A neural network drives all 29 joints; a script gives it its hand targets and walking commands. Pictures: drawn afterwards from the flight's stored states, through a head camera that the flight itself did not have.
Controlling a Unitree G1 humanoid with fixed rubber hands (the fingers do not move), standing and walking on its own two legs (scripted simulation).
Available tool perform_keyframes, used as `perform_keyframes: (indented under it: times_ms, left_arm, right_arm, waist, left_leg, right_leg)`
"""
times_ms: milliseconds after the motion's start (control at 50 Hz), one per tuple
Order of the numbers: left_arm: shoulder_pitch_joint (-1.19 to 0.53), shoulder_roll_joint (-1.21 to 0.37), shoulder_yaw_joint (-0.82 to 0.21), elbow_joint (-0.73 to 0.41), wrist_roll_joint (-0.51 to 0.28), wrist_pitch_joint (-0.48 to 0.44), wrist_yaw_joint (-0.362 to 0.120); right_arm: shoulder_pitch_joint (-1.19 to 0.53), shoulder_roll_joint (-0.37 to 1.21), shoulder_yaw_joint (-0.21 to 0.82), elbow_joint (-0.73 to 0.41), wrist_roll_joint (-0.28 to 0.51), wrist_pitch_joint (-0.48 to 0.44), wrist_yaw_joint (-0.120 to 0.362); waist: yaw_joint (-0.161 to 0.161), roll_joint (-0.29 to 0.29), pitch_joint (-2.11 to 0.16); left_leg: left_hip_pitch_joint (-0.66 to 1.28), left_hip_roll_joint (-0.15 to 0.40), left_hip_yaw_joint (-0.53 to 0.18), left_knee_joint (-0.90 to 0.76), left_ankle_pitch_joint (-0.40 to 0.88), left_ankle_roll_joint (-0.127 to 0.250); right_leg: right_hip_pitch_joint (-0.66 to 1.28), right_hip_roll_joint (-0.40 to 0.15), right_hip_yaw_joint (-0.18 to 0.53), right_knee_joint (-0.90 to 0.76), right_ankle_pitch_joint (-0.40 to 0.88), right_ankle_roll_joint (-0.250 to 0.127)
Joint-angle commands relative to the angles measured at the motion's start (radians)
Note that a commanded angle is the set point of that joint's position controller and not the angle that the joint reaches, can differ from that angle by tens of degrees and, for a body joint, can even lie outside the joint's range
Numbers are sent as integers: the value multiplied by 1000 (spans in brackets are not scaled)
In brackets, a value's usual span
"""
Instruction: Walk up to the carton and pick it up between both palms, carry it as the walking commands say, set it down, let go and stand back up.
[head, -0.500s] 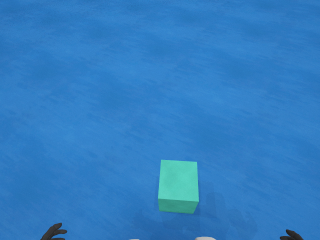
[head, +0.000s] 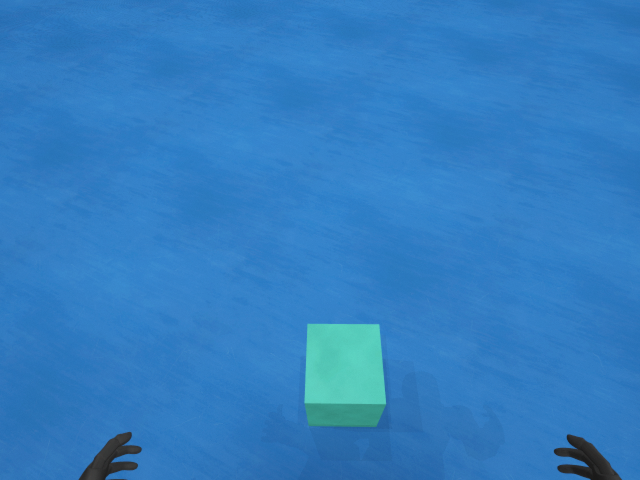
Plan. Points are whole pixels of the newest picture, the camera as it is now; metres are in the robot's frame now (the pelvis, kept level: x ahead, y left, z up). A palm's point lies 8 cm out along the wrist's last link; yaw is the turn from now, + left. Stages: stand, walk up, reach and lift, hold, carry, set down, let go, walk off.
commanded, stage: walk up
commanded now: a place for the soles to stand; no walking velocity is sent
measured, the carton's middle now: (342, 376) +0.43 -0.03 -0.65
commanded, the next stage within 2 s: none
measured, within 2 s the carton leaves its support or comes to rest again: neither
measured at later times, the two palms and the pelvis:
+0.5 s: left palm (94, 476) +0.13 +0.31 -0.10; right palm out of the picture +0.09 -0.34 -0.10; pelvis +0.01 -0.01 +0.00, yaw -3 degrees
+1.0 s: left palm (147, 439) +0.18 +0.26 -0.11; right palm out of the picture +0.09 -0.36 -0.11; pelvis +0.04 -0.05 -0.01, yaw +0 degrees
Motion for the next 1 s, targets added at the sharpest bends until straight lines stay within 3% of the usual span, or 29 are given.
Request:
perform_keyframes:
  times_ms: [0, 80, 120, 140, 240, 300, 320, 360, 400, 440, 460, 500, 540, 580, 600, 620, 640, 660, 700, 740, 760, 780, 800, 840, 860, 880, 920, 940, 980]
  left_arm:
    - [-24, 206, 43, -62, 3, -9, 9]
    - [-27, 183, 33, -51, -2, 4, -2]
    - [-5, 185, 36, -38, -4, 0, -4]
    - [-4, 210, 40, -48, 2, -8, -3]
    - [0, 225, 43, -53, -2, -5, 7]
    - [-26, 217, 31, -52, 9, -9, 12]
    - [-26, 194, 27, -58, 6, -10, 7]
    - [-33, 211, 33, -59, -1, -10, 11]
    - [-53, 221, 51, -144, 30, 8, -20]
    - [-46, 194, 60, -169, 31, 23, -37]
    - [-66, 190, 69, -195, 36, 28, -47]
    - [-16, 155, 70, -192, 25, 29, -63]
    - [33, 151, 82, -171, 28, 21, -67]
    - [95, 176, 96, -159, 29, 17, -58]
    - [152, 241, 111, -141, 21, 7, -45]
    - [140, 297, 110, -149, 19, -2, -32]
    - [127, 314, 124, -137, 18, -2, -25]
    - [85, 242, 99, -168, 7, -1, -11]
    - [0, 223, 90, -188, 10, -1, 6]
    - [-7, 221, 87, -195, 18, -4, 8]
    - [-24, 233, 96, -201, 21, 1, 0]
    - [-23, 227, 90, -193, 4, -4, 1]
    - [-49, 232, 84, -179, -7, 1, 0]
    - [-6, 159, 64, -182, -17, 2, 0]
    - [22, 176, 65, -150, -22, 9, 0]
    - [29, 151, 60, -132, -15, 2, 6]
    - [-3, 177, 70, -118, -8, -10, 1]
    - [-26, 200, 70, -103, -11, -13, -1]
    - [-58, 195, 62, -108, -15, -19, -1]
  right_arm:
    - [-11, -221, -51, -41, -8, -11, -7]
    - [-60, -228, -62, -55, -10, -9, -13]
    - [-76, -217, -61, -61, -10, -4, -12]
    - [-50, -223, -52, -70, -3, -6, -6]
    - [-79, -152, -45, -77, 0, 4, -2]
    - [-26, -179, -50, -58, 12, 7, 2]
    - [-23, -187, -58, -50, -2, 5, -1]
    - [-14, -201, -58, -59, -5, 2, -7]
    - [109, -302, -91, -49, -9, -18, -21]
    - [102, -367, -120, -61, -21, -32, -34]
    - [115, -347, -120, -97, -26, -39, -37]
    - [93, -312, -112, -100, -32, -43, -45]
    - [42, -287, -97, -120, -21, -46, -34]
    - [49, -236, -74, -137, -19, -31, -28]
    - [74, -178, -58, -155, -15, -21, -22]
    - [67, -149, -40, -166, 10, -11, -25]
    - [87, -195, -52, -140, 9, -1, -31]
    - [135, -206, -47, -136, 9, -1, -31]
    - [183, -199, -43, -107, 9, -7, -37]
    - [211, -184, -45, -80, 1, -1, -34]
    - [250, -180, -43, -78, 3, -5, -33]
    - [235, -169, -37, -73, 3, -6, -28]
    - [249, -150, -38, -66, -13, -5, -33]
    - [193, -235, -44, -110, -23, -19, -31]
    - [119, -300, -47, -118, -15, -23, -27]
    - [54, -280, -35, -121, -9, -22, -26]
    - [72, -217, -30, -126, -2, -15, -18]
    - [79, -213, -30, -108, -5, -15, -26]
    - [88, -196, -18, -92, 5, -12, -24]
  waist:
    - [-4, 20, -108]
    - [7, 69, -66]
    - [10, 99, -96]
    - [5, 28, -119]
    - [18, -9, -101]
    - [-13, -92, -117]
    - [-12, -28, -110]
    - [-13, -47, -102]
    - [-35, 0, -147]
    - [-48, 198, -69]
    - [-45, 133, -23]
    - [-9, 76, 21]
    - [25, 134, 3]
    - [50, 73, -87]
    - [76, -126, -102]
    - [80, -262, -113]
    - [63, -88, -110]
    - [34, -50, -83]
    - [-14, -91, -43]
    - [4, -77, -51]
    - [-26, -109, -115]
    - [-16, -19, -127]
    - [-43, -25, -90]
    - [13, 44, -52]
    - [32, 125, -15]
    - [50, 179, -50]
    - [36, 124, -79]
    - [19, 30, -58]
    - [9, 74, -107]
  left_leg:
    - [101, 82, -102, -74, 173, 65]
    - [72, 185, -137, -143, 81, 114]
    - [71, 147, -104, -124, 42, 96]
    - [85, 129, -88, -91, 112, 81]
    - [87, 32, -42, -22, 0, 51]
    - [147, 40, -101, -55, 33, 56]
    - [154, 47, -87, -58, 72, 57]
    - [159, 63, -92, -66, 123, 59]
    - [265, 164, -193, -138, 50, 120]
    - [262, 415, -323, -236, 101, 259]
    - [188, 461, -328, -213, 155, 286]
    - [122, 354, -211, -178, 237, 239]
    - [33, 230, -74, -92, 345, 153]
    - [-96, 166, -24, 34, 233, 94]
    - [-181, 49, 28, 266, 9, 44]
    - [-263, -31, -80, 356, -335, 36]
    - [-223, -7, -193, 455, -360, 46]
    - [-275, -20, -200, 448, -336, 33]
    - [-171, 11, -206, 378, -264, 29]
    - [-126, -9, -162, 323, -184, 19]
    - [-55, -3, -142, 222, -116, 27]
    - [1, -35, -118, 146, -31, 17]
    - [16, -39, -109, 61, 25, 33]
    - [-37, 119, -378, -75, 231, 85]
    - [-145, 182, -439, -67, 360, 165]
    - [-144, 175, -423, -42, 355, 178]
    - [-165, 102, -310, -9, 337, 102]
    - [-162, 59, -276, 10, 288, 75]
    - [-101, 18, -239, 24, 251, 51]
  right_leg:
    - [-25, -91, 93, -34, 319, -91]
    - [-54, -65, 9, 20, 248, -47]
    - [-40, -70, 25, 0, 281, -57]
    - [14, -77, 38, 2, 330, -59]
    - [-32, -128, 145, -102, 264, -110]
    - [-66, -114, 157, -112, 282, -104]
    - [-67, -119, 156, -112, 301, -92]
    - [-81, -92, 113, -89, 294, -93]
    - [-181, -25, 29, 66, 154, -66]
    - [-337, -64, -19, 287, -217, -38]
    - [-362, -102, -33, 356, -271, -28]
    - [-271, -99, -52, 221, -240, -44]
    - [-82, -63, -129, 76, -77, -43]
    - [139, -30, -116, -30, 14, -64]
    - [187, -176, 114, -178, 69, -108]
    - [146, -315, 356, -250, 32, -239]
    - [127, -354, 341, -217, 54, -278]
    - [141, -328, 258, -181, 176, -284]
    - [31, -292, 108, -138, 279, -231]
    - [-17, -278, 57, -126, 286, -215]
    - [0, -278, 38, -103, 196, -201]
    - [-37, -262, 17, -46, 196, -182]
    - [-75, -259, 15, -23, 150, -164]
    - [-73, -146, -51, 97, 36, -59]
    - [0, -61, -91, 121, -49, -36]
    - [53, -62, -84, 95, -95, -46]
    - [136, -106, -62, 15, 73, -55]
    - [118, -135, -54, -9, 187, -64]
    - [123, -180, -8, -41, 217, -92]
